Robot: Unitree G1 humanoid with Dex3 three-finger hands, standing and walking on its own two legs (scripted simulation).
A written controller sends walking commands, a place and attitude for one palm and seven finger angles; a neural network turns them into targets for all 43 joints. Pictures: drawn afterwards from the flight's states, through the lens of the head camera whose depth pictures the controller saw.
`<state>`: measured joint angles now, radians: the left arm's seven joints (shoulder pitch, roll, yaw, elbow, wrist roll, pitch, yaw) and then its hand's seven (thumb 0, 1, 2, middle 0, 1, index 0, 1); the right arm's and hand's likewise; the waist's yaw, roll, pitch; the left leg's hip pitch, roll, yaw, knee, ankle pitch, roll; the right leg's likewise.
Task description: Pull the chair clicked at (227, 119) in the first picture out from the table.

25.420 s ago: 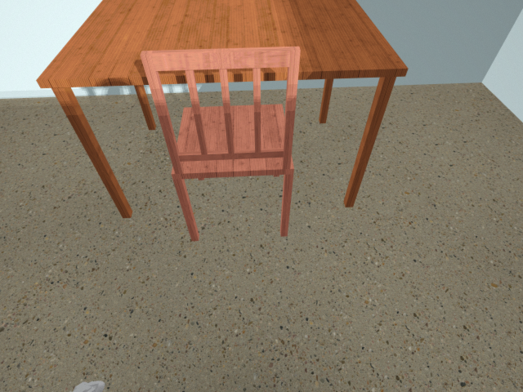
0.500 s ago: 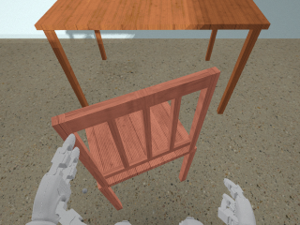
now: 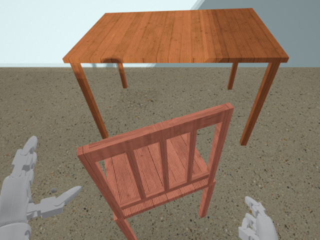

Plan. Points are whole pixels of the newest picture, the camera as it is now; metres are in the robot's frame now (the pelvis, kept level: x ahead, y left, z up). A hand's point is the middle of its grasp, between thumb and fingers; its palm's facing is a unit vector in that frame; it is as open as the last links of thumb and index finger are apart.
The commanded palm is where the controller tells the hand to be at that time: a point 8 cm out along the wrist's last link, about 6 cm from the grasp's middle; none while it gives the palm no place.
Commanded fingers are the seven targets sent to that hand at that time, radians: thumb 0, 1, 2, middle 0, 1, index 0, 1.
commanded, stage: draw the hand back to the body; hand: left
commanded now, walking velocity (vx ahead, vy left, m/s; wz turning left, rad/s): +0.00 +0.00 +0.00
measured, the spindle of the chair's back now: (164, 166) +0.37 +0.04 -0.08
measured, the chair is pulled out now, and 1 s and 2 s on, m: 0.50 0.50 0.50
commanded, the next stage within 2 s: step back with the hand held close in 0.64 s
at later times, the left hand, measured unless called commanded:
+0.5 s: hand (30, 168) +0.20 +0.27 +0.16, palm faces +0.46 -0.78 -0.42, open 7.6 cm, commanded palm +0.15 +0.31 +0.19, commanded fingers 0.00 0.90 0.90 -0.20 -0.30 -0.20 -0.30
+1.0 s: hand (28, 169) +0.20 +0.27 +0.16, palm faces +0.37 -0.78 -0.51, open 7.4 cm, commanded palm +0.14 +0.31 +0.19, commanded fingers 0.00 0.90 0.90 -0.20 -0.30 -0.20 -0.30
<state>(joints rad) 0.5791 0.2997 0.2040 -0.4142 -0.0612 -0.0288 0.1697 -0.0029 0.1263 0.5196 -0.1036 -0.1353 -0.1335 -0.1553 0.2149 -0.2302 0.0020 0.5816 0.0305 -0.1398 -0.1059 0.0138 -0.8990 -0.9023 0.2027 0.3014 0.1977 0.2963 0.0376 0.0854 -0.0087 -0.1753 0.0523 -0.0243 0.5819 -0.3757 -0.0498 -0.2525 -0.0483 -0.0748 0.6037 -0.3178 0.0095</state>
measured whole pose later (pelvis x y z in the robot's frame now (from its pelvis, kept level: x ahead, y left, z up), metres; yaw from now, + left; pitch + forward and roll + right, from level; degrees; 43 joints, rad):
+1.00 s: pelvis -0.01 +0.02 +0.01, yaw -3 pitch -1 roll +0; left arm 0.55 0.36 0.39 -0.44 -0.05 -0.13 0.14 0.01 0.89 0.89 -0.21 -0.30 -0.20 -0.30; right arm 0.13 -0.24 -0.02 0.58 0.01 -0.04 -0.06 0.01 -0.90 -0.90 0.20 0.30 0.20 0.30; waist 0.01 0.07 0.06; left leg -0.15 0.05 0.03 0.45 -0.29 -0.03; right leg -0.23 -0.04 -0.03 0.43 -0.19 0.03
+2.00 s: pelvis -0.09 +0.03 +0.00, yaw -1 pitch +2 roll -1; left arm 0.57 0.45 0.48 -0.57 -0.01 -0.20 0.19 0.01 0.89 0.89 -0.22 -0.30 -0.21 -0.30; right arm 0.16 -0.21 -0.04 0.61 0.00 -0.10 -0.08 0.01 -0.90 -0.90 0.20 0.30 0.20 0.30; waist -0.01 -0.01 0.05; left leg -0.42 0.03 -0.01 0.63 -0.25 -0.01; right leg -0.45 -0.03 -0.01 0.54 -0.11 0.03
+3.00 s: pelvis -0.25 -0.02 +0.01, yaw -1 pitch -1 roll +0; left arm 0.60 0.42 0.42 -0.50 -0.04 -0.19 0.17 0.02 0.89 0.89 -0.22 -0.30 -0.21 -0.30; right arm 0.26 -0.24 -0.04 0.62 0.02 -0.12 -0.06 0.01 -0.90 -0.90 0.20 0.30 0.20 0.30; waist -0.03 -0.03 0.02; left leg -0.24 -0.01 0.01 0.51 -0.25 0.02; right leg -0.23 -0.02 -0.02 0.49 -0.23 0.02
